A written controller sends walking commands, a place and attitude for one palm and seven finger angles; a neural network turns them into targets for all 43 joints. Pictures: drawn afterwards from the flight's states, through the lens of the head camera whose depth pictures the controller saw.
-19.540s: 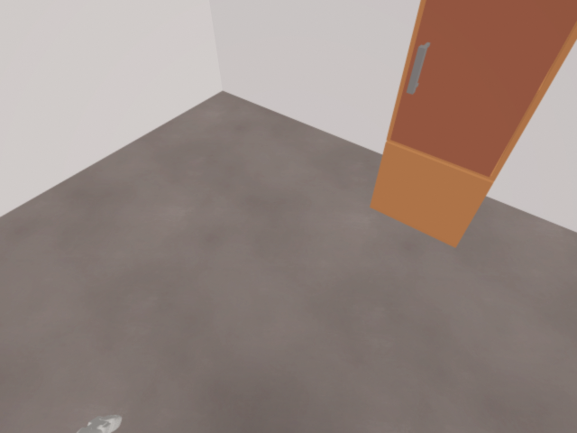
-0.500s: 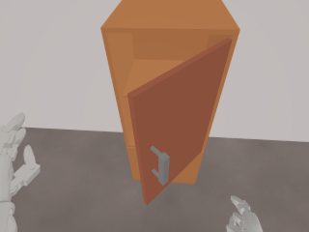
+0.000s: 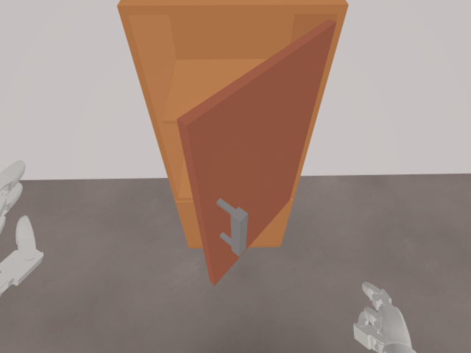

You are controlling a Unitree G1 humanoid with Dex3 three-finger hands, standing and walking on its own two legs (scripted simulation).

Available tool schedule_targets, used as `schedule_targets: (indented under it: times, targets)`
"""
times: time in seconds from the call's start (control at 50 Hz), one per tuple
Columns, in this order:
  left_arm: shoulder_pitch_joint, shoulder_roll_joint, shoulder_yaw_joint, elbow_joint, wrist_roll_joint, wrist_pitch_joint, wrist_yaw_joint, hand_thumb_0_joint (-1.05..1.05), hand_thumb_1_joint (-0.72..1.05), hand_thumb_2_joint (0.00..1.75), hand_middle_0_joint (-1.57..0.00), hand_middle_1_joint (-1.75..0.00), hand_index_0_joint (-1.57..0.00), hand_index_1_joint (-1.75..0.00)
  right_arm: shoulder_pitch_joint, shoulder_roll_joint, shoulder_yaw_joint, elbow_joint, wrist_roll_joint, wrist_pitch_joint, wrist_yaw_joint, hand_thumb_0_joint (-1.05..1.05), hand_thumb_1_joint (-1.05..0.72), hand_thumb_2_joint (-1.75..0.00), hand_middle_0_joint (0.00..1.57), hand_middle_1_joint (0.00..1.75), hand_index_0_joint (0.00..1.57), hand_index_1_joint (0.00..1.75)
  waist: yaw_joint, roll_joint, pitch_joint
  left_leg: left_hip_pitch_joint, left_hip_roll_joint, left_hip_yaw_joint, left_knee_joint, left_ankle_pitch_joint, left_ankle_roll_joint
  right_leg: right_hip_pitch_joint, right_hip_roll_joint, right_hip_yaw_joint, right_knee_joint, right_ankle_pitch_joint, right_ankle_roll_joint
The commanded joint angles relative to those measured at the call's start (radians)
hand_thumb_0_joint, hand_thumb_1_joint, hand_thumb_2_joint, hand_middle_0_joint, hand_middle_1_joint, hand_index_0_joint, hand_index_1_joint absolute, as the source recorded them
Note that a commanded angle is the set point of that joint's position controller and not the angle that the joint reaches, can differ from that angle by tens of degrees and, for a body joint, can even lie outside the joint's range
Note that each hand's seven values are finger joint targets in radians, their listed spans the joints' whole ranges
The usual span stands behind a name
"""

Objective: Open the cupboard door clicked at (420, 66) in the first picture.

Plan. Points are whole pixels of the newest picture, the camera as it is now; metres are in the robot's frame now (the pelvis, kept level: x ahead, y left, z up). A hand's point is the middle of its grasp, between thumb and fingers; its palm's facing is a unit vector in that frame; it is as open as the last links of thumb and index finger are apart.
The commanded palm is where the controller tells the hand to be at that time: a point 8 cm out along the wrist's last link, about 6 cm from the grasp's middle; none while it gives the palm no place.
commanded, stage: step back with the hand held close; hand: left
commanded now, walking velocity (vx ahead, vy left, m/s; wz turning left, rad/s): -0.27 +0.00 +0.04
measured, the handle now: (231, 227) +0.35 +0.04 -0.04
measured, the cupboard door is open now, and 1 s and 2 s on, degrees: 49 49 49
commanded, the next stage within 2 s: stop stepping back and stand still in 0.82 s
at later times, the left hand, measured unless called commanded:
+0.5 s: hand out of the picture +0.12 +0.27 +0.16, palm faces +0.50 -0.73 -0.46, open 7.5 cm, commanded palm +0.04 +0.31 +0.17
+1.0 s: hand out of the picture +0.02 +0.28 +0.18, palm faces +0.44 -0.77 -0.47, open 7.5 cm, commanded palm -0.04 +0.31 +0.17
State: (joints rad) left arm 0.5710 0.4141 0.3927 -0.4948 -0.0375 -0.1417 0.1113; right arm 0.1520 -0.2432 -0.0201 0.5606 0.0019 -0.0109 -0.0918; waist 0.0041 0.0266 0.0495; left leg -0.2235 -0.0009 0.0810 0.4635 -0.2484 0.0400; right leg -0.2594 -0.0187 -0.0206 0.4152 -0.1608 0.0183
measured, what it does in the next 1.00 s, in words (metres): walks backwards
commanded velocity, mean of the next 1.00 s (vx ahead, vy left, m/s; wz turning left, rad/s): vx -0.29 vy -0.01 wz -0.02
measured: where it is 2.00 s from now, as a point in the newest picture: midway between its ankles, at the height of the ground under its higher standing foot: outside the picture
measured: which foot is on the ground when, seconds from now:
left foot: down 0.00-1.00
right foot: down 0.00-0.78, up 0.80-1.00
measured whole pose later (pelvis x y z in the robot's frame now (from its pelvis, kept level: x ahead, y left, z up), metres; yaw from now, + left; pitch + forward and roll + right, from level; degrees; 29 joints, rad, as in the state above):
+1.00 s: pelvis -0.17 +0.01 +0.00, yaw +1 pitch +3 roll -4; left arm 0.58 0.47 0.48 -0.66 -0.06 -0.21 0.16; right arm 0.12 -0.15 0.00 0.62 -0.02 -0.17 -0.05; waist 0.05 -0.02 0.04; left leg -0.39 0.05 0.03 0.40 -0.07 0.05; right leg -0.36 0.06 -0.01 0.94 -0.48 0.03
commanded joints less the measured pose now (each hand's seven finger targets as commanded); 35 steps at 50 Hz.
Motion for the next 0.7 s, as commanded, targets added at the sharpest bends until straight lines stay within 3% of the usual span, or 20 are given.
schedule_targets:
  times: [0.0, 0.06, 0.12, 0.16, 0.2, 0.26, 0.32, 0.36, 0.38, 0.44, 0.48, 0.5, 0.52, 0.54, 0.56, 0.58, 0.6, 0.62, 0.64, 0.68]
  targets:
    - [0.004, 0.182, 0.181, -0.192, -0.004, -0.076, 0.041, 0.0, 0.9, 0.9, -0.2, -0.3, -0.2, -0.3, -0.084, -0.106, -0.036, -0.176, 0.001, -0.05, -0.008, 0.0, -0.9, -0.9, 0.2, 0.3, 0.2, 0.3, 0.014, 0.024, -0.2, -0.04, 0.079, -0.092, -0.065, 0.325, -0.016, 0.158, -0.023, 0.042, 0.053, 0.344, -0.018]
    - [-0.006, 0.161, 0.167, -0.189, 0.007, -0.083, 0.044, 0.0, 0.9, 0.9, -0.2, -0.3, -0.2, -0.3, -0.077, -0.116, -0.036, -0.178, -0.005, -0.06, -0.011, 0.0, -0.9, -0.9, 0.2, 0.3, 0.2, 0.3, 0.015, 0.064, -0.156, -0.167, 0.11, -0.128, -0.13, 0.171, 0.006, 0.198, 0.005, 0.026, 0.104, 0.209, -0.007]
    - [-0.028, 0.135, 0.153, -0.176, 0.026, -0.087, 0.052, 0.0, 0.9, 0.9, -0.2, -0.3, -0.2, -0.3, -0.061, -0.129, -0.039, -0.185, -0.012, -0.071, -0.012, 0.0, -0.9, -0.9, 0.2, 0.3, 0.2, 0.3, 0.01, 0.078, -0.104, -0.371, 0.145, -0.159, -0.19, -0.129, 0.042, 0.274, 0.025, 0.026, 0.19, 0.112, -0.004]
    - [-0.055, 0.121, 0.143, -0.193, 0.044, -0.092, 0.064, 0.0, 0.9, 0.9, -0.2, -0.3, -0.2, -0.3, -0.047, -0.127, -0.038, -0.186, -0.025, -0.078, -0.018, 0.0, -0.9, -0.9, 0.2, 0.3, 0.2, 0.3, 0.001, 0.074, -0.072, -0.472, 0.141, -0.18, -0.205, -0.297, 0.052, 0.3, 0.025, 0.035, 0.21, 0.081, -0.008]
    - [-0.082, 0.115, 0.142, -0.202, 0.059, -0.097, 0.074, 0.0, 0.9, 0.9, -0.2, -0.3, -0.2, -0.3, -0.022, -0.127, -0.044, -0.178, -0.036, -0.087, -0.021, 0.0, -0.9, -0.9, 0.2, 0.3, 0.2, 0.3, -0.01, 0.04, -0.073, -0.491, 0.133, -0.181, -0.164, -0.397, 0.056, 0.263, 0.009, 0.06, 0.203, 0.027, -0.018]
    - [-0.141, 0.131, 0.142, -0.245, 0.069, -0.11, 0.084, 0.0, 0.9, 0.9, -0.2, -0.3, -0.2, -0.3, -0.006, -0.121, -0.046, -0.17, -0.038, -0.101, -0.025, 0.0, -0.9, -0.9, 0.2, 0.3, 0.2, 0.3, -0.025, -0.008, -0.054, -0.44, 0.09, -0.165, -0.056, -0.46, 0.045, 0.121, -0.046, 0.144, 0.093, -0.137, -0.041]
    - [-0.167, 0.167, 0.163, -0.249, 0.054, -0.129, 0.082, 0.0, 0.9, 0.9, -0.2, -0.3, -0.2, -0.3, -0.002, -0.111, -0.035, -0.159, -0.018, -0.118, -0.012, 0.0, -0.9, -0.9, 0.2, 0.3, 0.2, 0.3, -0.021, -0.032, -0.061, -0.342, 0.055, -0.147, 0.017, -0.397, 0.024, -0.009, -0.079, 0.181, -0.002, -0.277, -0.057]
    - [-0.167, 0.177, 0.164, -0.273, 0.039, -0.137, 0.084, 0.0, 0.9, 0.9, -0.2, -0.3, -0.2, -0.3, -0.005, -0.104, -0.027, -0.15, -0.013, -0.126, -0.011, 0.0, -0.9, -0.9, 0.2, 0.3, 0.2, 0.3, -0.022, -0.009, -0.079, -0.285, 0.057, -0.172, -0.02, -0.344, 0.012, -0.041, -0.067, 0.132, 0.018, -0.256, -0.05]
    - [-0.155, 0.18, 0.168, -0.27, 0.036, -0.141, 0.084, 0.0, 0.9, 0.9, -0.2, -0.3, -0.2, -0.3, -0.012, -0.109, -0.026, -0.149, -0.012, -0.13, -0.011, 0.0, -0.9, -0.9, 0.2, 0.3, 0.2, 0.3, -0.02, 0.041, -0.078, -0.319, 0.081, -0.196, -0.072, -0.374, 0.02, -0.012, -0.04, 0.106, 0.063, -0.238, -0.035]
    - [-0.091, 0.174, 0.206, -0.237, 0.045, -0.154, 0.082, 0.0, 0.9, 0.9, -0.2, -0.3, -0.2, -0.3, -0.035, -0.116, -0.03, -0.15, -0.009, -0.143, -0.011, 0.0, -0.9, -0.9, 0.2, 0.3, 0.2, 0.3, 0.004, 0.2, -0.116, -0.561, 0.211, -0.319, -0.264, -0.494, 0.078, 0.267, 0.061, 0.02, 0.358, -0.053, 0.005]
    - [-0.074, 0.193, 0.231, -0.255, 0.04, -0.163, 0.075, 0.0, 0.9, 0.9, -0.2, -0.3, -0.2, -0.3, -0.034, -0.111, -0.036, -0.148, -0.008, -0.154, -0.003, 0.0, -0.9, -0.9, 0.2, 0.3, 0.2, 0.3, 0.009, 0.132, -0.148, -0.528, 0.23, -0.308, -0.227, -0.354, 0.088, 0.29, 0.073, 0.026, 0.383, -0.008, 0.002]
    - [-0.037, 0.184, 0.235, -0.222, 0.036, -0.167, 0.067, 0.0, 0.9, 0.9, -0.2, -0.3, -0.2, -0.3, -0.038, -0.114, -0.043, -0.145, -0.004, -0.159, 0.002, 0.0, -0.9, -0.9, 0.2, 0.3, 0.2, 0.3, 0.01, 0.094, -0.154, -0.521, 0.225, -0.275, -0.182, -0.349, 0.091, 0.293, 0.071, 0.049, 0.357, -0.008, -0.001]
    - [-0.015, 0.179, 0.236, -0.193, 0.036, -0.168, 0.06, 0.0, 0.9, 0.9, -0.2, -0.3, -0.2, -0.3, -0.041, -0.119, -0.047, -0.149, -0.002, -0.159, 0.006, 0.0, -0.9, -0.9, 0.2, 0.3, 0.2, 0.3, 0.008, 0.047, -0.117, -0.564, 0.204, -0.248, -0.14, -0.406, 0.089, 0.288, 0.062, 0.086, 0.303, -0.028, -0.01]
    - [-0.004, 0.172, 0.239, -0.15, 0.04, -0.17, 0.054, 0.0, 0.9, 0.9, -0.2, -0.3, -0.2, -0.3, -0.047, -0.122, -0.051, -0.15, -0.006, -0.158, 0.005, 0.0, -0.9, -0.9, 0.2, 0.3, 0.2, 0.3, 0.002, 0.021, -0.064, -0.6, 0.153, -0.217, -0.074, -0.439, 0.076, 0.253, 0.03, 0.166, 0.21, -0.024, -0.028]
    - [-0.023, 0.166, 0.206, -0.173, 0.031, -0.172, 0.051, 0.0, 0.9, 0.9, -0.2, -0.3, -0.2, -0.3, -0.03, -0.105, -0.044, -0.135, -0.007, -0.158, 0.015, 0.0, -0.9, -0.9, 0.2, 0.3, 0.2, 0.3, -0.013, -0.073, -0.047, -0.456, 0.068, -0.155, 0.059, -0.315, 0.025, 0.083, -0.059, 0.289, 0.052, 0.033, -0.075]
    - [-0.03, 0.188, 0.191, -0.166, 0.016, -0.171, 0.055, 0.0, 0.9, 0.9, -0.2, -0.3, -0.2, -0.3, -0.018, -0.087, -0.036, -0.106, -0.008, -0.152, 0.027, 0.0, -0.9, -0.9, 0.2, 0.3, 0.2, 0.3, -0.023, -0.158, -0.076, -0.26, 0.006, -0.083, 0.196, -0.124, -0.032, -0.068, -0.18, 0.384, -0.067, 0.166, -0.126]
    - [-0.046, 0.178, 0.16, -0.146, 0.009, -0.166, 0.056, 0.0, 0.9, 0.9, -0.2, -0.3, -0.2, -0.3, -0.023, -0.076, -0.037, -0.086, -0.007, -0.148, 0.033, 0.0, -0.9, -0.9, 0.2, 0.3, 0.2, 0.3, -0.017, -0.2, -0.139, -0.153, -0.011, -0.071, 0.317, -0.076, -0.052, -0.094, -0.242, 0.383, -0.089, 0.326, -0.161]
    - [-0.064, 0.181, 0.148, -0.171, 0.011, -0.159, 0.057, 0.0, 0.9, 0.9, -0.2, -0.3, -0.2, -0.3, -0.027, -0.078, -0.045, -0.083, -0.001, -0.146, 0.032, 0.0, -0.9, -0.9, 0.2, 0.3, 0.2, 0.3, -0.015, -0.231, -0.207, -0.122, -0.013, -0.086, 0.388, -0.11, -0.054, -0.061, -0.256, 0.359, -0.073, 0.404, -0.176]
    - [-0.075, 0.19, 0.148, -0.197, 0.017, -0.157, 0.061, 0.0, 0.9, 0.9, -0.2, -0.3, -0.2, -0.3, -0.041, -0.075, -0.045, -0.079, -0.002, -0.144, 0.025, 0.0, -0.9, -0.9, 0.2, 0.3, 0.2, 0.3, -0.017, -0.211, -0.221, -0.112, -0.017, -0.089, 0.406, -0.129, -0.05, -0.059, -0.262, 0.349, -0.068, 0.432, -0.18]
    - [-0.053, 0.22, 0.179, -0.226, 0.017, -0.141, 0.064, 0.0, 0.9, 0.9, -0.2, -0.3, -0.2, -0.3, -0.058, -0.064, -0.036, -0.085, -0.004, -0.134, 0.018, 0.0, -0.9, -0.9, 0.2, 0.3, 0.2, 0.3, -0.009, -0.206, -0.197, -0.095, -0.005, -0.086, 0.289, -0.145, -0.041, -0.06, -0.221, 0.271, -0.043, 0.4, -0.143]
